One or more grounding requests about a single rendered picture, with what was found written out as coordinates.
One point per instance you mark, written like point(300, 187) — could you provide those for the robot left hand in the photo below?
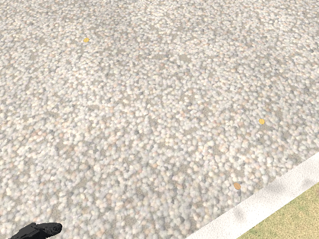
point(38, 231)

